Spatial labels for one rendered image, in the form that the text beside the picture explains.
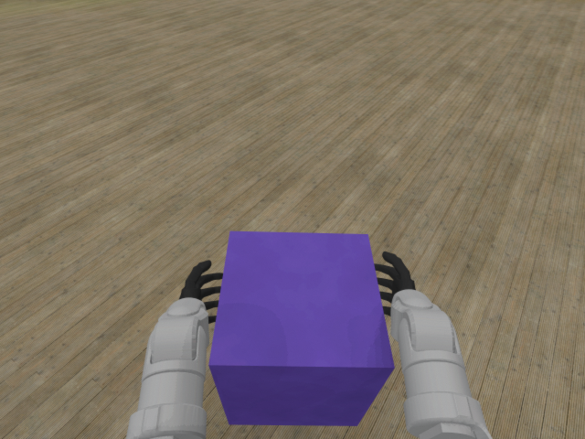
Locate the left robot forearm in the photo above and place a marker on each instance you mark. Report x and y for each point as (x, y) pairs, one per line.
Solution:
(171, 397)

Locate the right robot forearm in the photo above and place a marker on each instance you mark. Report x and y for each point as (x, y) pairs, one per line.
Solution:
(439, 402)

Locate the robot left hand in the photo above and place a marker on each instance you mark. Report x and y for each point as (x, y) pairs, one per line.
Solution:
(195, 281)

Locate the robot right hand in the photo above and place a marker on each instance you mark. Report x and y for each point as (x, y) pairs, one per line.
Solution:
(400, 275)

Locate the carton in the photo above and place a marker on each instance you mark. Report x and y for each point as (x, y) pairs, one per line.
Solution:
(300, 335)

